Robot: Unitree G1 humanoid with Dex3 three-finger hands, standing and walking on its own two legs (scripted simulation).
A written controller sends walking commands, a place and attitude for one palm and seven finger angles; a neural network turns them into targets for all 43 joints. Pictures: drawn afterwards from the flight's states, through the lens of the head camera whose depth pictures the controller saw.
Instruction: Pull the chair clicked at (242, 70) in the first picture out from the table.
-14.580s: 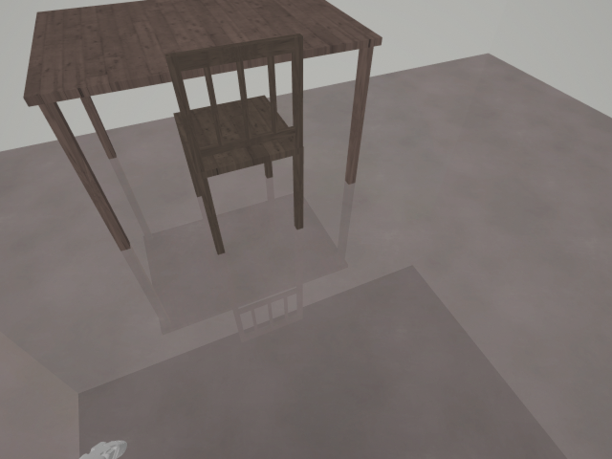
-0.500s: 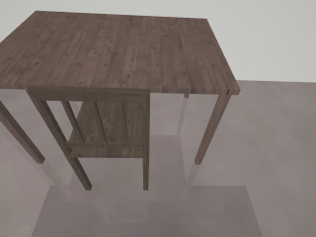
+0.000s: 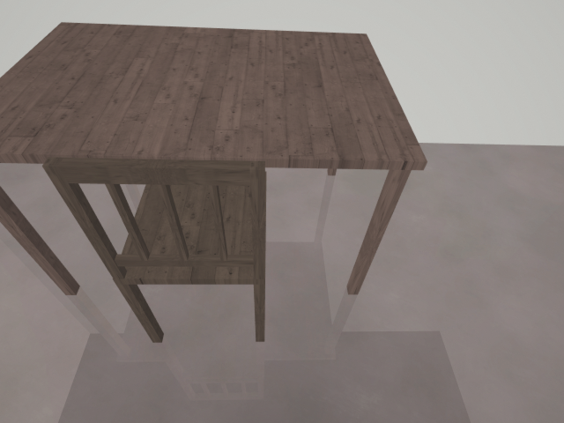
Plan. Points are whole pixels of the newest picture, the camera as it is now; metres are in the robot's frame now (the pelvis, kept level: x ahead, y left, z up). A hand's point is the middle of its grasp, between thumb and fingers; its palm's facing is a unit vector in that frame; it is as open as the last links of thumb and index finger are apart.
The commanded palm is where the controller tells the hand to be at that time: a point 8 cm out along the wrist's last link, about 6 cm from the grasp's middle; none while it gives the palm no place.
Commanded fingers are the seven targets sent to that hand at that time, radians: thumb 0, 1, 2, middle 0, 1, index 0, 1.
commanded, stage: look again from close up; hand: left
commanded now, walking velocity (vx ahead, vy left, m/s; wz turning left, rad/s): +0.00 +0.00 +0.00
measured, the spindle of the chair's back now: (175, 223) +0.52 +0.27 -0.12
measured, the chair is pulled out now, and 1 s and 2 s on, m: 0.00 0.00 0.00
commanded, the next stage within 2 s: none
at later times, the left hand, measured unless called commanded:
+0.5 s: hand out of the picture -0.02 +0.14 -0.18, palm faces +0.04 -0.99 -0.15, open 7.4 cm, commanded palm none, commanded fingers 0.00 0.90 0.90 -0.20 -0.30 -0.20 -0.30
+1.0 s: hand out of the picture -0.03 +0.13 -0.18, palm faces +0.05 -0.99 -0.14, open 7.4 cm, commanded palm none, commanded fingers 0.00 0.90 0.90 -0.20 -0.30 -0.20 -0.30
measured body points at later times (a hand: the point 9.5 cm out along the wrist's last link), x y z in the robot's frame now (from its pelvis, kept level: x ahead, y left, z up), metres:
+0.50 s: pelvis +0.01 -0.01 +0.00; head +0.01 +0.00 +0.45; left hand -0.02 +0.19 -0.17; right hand -0.01 -0.22 -0.16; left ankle +0.00 +0.07 -0.74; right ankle -0.04 -0.13 -0.74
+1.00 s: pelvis +0.01 -0.02 +0.00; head +0.01 -0.02 +0.45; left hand -0.03 +0.18 -0.16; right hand -0.01 -0.23 -0.16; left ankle +0.00 +0.07 -0.74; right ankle -0.04 -0.13 -0.74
